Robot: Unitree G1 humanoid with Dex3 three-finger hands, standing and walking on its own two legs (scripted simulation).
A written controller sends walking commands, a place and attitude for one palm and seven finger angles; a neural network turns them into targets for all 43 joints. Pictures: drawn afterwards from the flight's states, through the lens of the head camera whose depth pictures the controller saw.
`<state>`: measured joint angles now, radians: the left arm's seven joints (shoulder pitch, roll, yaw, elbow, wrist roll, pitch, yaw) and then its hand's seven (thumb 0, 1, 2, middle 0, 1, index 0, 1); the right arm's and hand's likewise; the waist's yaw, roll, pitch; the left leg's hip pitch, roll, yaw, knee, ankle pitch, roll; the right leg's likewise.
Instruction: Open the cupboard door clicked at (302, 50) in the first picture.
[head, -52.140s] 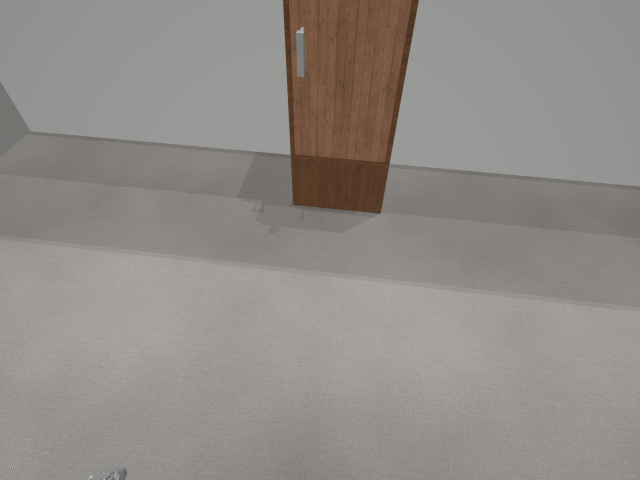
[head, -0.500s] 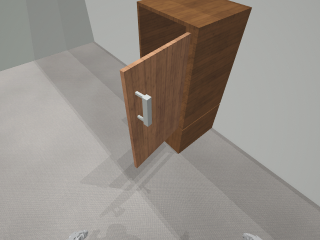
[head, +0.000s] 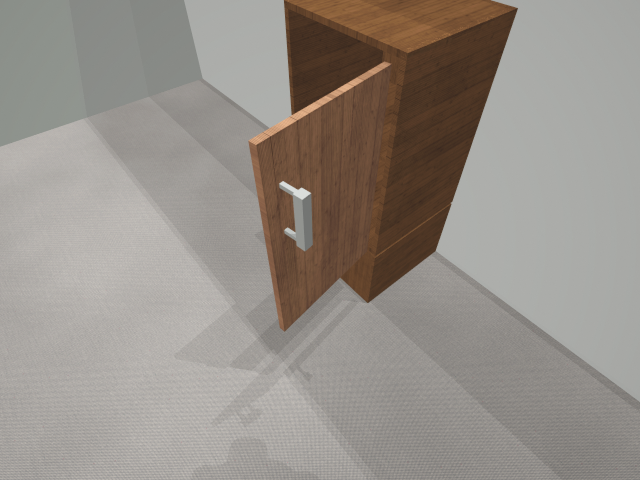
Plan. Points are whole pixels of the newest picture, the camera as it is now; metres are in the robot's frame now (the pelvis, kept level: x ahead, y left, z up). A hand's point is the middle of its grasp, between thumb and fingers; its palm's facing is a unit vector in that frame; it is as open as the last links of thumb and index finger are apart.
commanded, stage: let the arm hang, fingers relaxed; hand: left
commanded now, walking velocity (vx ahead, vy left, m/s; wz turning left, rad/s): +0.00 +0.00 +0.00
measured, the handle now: (295, 216) +0.57 +0.08 -0.04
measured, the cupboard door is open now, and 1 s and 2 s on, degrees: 99 99 99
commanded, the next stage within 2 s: look to check the result in 0.36 s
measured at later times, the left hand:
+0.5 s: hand out of the picture -0.01 +0.14 -0.18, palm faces +0.06 -0.98 -0.18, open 7.4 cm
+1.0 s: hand out of the picture +0.00 +0.13 -0.18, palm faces +0.07 -0.98 -0.17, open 7.4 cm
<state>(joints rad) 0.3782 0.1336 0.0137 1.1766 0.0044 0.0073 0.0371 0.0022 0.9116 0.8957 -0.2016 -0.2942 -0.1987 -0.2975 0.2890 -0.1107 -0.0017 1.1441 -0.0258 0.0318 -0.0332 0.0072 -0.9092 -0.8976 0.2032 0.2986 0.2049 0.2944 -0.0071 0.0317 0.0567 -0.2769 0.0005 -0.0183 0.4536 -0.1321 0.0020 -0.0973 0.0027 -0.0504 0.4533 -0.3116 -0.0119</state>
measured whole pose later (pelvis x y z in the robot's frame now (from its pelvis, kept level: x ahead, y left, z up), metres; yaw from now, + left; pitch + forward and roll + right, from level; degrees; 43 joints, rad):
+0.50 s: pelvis +0.01 -0.01 +0.00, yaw +0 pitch -2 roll +0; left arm 0.32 0.11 0.03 1.15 0.00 -0.01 0.04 0.00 0.91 0.90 -0.20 -0.29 -0.20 -0.30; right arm 0.30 -0.11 -0.01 1.15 -0.03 0.02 -0.04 0.00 -0.91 -0.90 0.20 0.30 0.20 0.29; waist -0.01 0.01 0.06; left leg -0.27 0.01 -0.03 0.46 -0.15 -0.02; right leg -0.08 0.02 -0.06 0.45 -0.33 -0.03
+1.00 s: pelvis +0.03 -0.03 +0.00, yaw +0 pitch -2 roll +0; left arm 0.32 0.10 0.02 1.15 0.00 -0.01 0.04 0.00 0.91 0.90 -0.20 -0.29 -0.20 -0.30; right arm 0.26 -0.14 -0.01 1.15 -0.02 0.01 -0.05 0.01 -0.92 -0.90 0.20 0.30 0.20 0.29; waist 0.00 0.01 0.06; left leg -0.24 0.02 -0.03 0.45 -0.17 -0.03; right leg -0.04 0.03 -0.06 0.42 -0.34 -0.04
